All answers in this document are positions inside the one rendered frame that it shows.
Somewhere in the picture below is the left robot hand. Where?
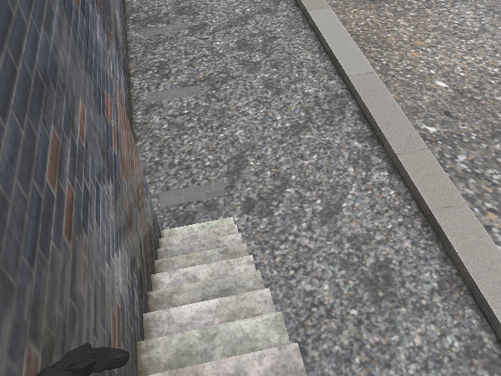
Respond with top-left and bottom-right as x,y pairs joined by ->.
36,343 -> 130,376

